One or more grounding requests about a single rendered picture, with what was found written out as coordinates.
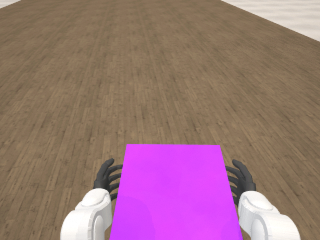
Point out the left robot hand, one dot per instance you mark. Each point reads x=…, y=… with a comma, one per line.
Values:
x=103, y=179

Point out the carton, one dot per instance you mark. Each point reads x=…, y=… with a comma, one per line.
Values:
x=174, y=192

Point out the robot right forearm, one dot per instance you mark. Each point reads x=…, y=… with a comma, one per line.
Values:
x=262, y=221

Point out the right robot hand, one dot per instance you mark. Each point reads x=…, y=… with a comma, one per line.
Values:
x=244, y=182

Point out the robot left forearm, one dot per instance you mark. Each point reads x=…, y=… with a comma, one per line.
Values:
x=91, y=217

